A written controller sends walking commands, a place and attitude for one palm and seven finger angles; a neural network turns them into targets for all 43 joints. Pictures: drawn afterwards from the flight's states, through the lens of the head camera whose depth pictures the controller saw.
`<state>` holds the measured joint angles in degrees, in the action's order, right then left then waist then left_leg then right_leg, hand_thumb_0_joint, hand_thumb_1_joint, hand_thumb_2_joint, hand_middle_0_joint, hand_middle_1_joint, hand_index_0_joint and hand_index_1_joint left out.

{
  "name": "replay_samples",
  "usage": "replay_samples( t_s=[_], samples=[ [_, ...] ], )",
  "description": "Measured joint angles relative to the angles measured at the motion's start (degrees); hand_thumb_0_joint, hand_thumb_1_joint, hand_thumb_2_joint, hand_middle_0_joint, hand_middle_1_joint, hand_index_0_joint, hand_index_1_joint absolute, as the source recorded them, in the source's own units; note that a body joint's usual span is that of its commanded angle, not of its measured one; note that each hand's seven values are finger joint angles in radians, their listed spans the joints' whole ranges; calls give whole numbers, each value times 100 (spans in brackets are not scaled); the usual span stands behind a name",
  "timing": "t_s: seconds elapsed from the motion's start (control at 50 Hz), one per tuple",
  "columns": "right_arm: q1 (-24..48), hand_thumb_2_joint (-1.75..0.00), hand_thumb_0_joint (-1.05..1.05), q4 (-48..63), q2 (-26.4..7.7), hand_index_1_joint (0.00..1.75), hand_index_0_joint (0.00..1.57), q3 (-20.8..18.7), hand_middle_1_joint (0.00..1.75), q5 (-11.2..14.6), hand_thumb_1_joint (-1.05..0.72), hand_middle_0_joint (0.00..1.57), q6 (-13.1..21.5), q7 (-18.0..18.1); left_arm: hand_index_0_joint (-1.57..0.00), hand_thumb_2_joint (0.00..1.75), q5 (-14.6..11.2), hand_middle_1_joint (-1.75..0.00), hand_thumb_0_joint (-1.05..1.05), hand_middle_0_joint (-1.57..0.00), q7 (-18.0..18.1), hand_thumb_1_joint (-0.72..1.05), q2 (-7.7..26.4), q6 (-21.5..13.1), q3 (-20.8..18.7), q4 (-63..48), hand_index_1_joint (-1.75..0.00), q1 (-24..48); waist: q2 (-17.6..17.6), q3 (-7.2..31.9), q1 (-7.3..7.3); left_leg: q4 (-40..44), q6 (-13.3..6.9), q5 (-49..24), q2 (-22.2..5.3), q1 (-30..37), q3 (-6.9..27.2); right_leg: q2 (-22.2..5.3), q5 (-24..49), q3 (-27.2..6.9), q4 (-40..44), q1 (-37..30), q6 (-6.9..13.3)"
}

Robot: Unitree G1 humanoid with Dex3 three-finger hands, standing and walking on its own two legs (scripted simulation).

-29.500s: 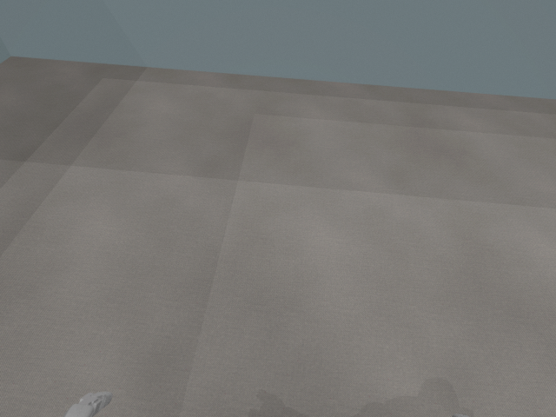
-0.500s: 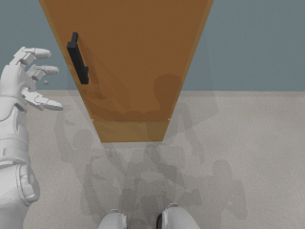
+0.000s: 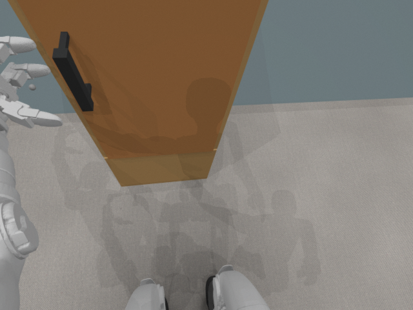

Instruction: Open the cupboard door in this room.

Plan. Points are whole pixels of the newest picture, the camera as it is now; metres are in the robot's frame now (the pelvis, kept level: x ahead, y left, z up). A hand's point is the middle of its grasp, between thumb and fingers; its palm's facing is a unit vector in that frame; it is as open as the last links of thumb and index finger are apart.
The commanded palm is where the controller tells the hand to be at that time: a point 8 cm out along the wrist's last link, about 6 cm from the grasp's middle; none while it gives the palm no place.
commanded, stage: move the hooked fingers beside the handle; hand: left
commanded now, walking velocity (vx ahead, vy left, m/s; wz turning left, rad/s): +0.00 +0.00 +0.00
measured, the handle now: (77, 75) +0.54 +0.19 +0.07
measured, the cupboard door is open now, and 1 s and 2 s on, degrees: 0 0 0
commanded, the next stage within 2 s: slide the fingers in behind the handle in 0.80 s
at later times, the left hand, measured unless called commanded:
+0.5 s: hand (39, 102) +0.48 +0.25 +0.07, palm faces +0.02 -1.00 -0.01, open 14.0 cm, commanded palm +0.46 +0.30 +0.07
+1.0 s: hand (32, 101) +0.47 +0.25 +0.07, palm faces +0.02 -1.00 -0.01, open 14.0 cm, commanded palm +0.46 +0.30 +0.07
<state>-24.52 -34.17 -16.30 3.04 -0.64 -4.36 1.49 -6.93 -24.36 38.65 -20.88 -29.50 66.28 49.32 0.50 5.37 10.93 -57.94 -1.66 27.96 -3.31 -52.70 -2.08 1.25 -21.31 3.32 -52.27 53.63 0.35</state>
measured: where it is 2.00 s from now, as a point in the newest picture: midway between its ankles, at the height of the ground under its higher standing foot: outside the picture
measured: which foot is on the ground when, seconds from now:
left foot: down 0.00-1.00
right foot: down 0.00-1.00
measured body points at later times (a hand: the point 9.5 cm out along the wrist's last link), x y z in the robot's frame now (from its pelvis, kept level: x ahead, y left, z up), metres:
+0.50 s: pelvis +0.00 +0.00 +0.00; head +0.13 +0.03 +0.43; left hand +0.47 +0.30 +0.07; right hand +0.04 -0.27 -0.10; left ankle -0.01 +0.10 -0.67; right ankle +0.03 -0.12 -0.67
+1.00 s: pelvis -0.01 +0.00 +0.00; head +0.12 +0.03 +0.43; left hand +0.47 +0.31 +0.08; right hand +0.00 -0.28 -0.10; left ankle -0.01 +0.10 -0.67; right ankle +0.03 -0.12 -0.67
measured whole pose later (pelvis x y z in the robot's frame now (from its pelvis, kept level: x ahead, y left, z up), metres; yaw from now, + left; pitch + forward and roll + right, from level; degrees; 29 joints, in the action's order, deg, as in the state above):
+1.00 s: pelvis -0.01 +0.00 +0.00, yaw +1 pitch +21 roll -3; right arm -23.3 -34.6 -16.6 3.0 -0.1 -4.9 1.7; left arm -7.9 -24.2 36.6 -22.1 -26.7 67.2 48.3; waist -0.1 5.2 10.0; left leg -58.8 -1.5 27.7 -3.0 -52.1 -0.9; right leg 1.0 -21.4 4.3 -52.9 52.5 0.6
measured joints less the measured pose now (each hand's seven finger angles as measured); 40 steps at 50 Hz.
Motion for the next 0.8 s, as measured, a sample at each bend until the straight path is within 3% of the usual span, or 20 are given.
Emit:
replay_samples(
  t_s=[0.14,0.3,0.42,0.52,0.64,0.8],
  samples=[
    [-13,-90,0,112,40,30,21,10,30,31,-91,20,-125,-38,-30,30,8,-120,-1,-30,28,-50,-158,119,40,3,-120,-309,-18,30,-71,95,-21,23,7,195,-11,0,-18,-13,100,-197,-20],
    [174,-90,0,25,82,30,21,-41,30,26,-91,20,-101,-54,-30,30,-126,-120,-1,-30,100,-50,-380,-179,211,-335,-120,-414,-31,53,-204,71,-10,49,28,295,66,-20,-53,58,116,-348,-25],
    [307,-90,0,70,56,30,21,-22,30,38,-91,20,-89,-27,-30,30,-73,-120,-1,-30,81,-50,-432,68,518,-18,-120,-223,-1,66,-208,60,-20,19,82,273,105,-73,-58,95,84,-342,-28],
    [370,-90,0,94,61,30,21,-10,30,19,-91,20,-52,-33,-30,30,-27,-120,-1,-30,257,-50,-582,-126,406,-83,-120,-246,-12,27,-200,-12,-18,23,79,201,72,-75,-67,63,-24,-239,-24],
    [372,-90,0,89,93,30,21,36,30,18,-91,20,-24,-8,-30,30,150,-120,-1,-30,335,-50,-322,-180,147,-18,-120,-79,-43,-30,-85,-111,7,25,44,86,75,-44,-66,64,-127,-111,10],
    [145,-90,0,28,28,30,21,66,30,75,-91,20,-77,23,-30,30,-56,-120,-1,-30,-2,-50,-55,11,228,207,-120,-66,-3,-42,-119,-31,16,-25,26,130,82,-21,-8,70,-33,-162,24]
  ],
)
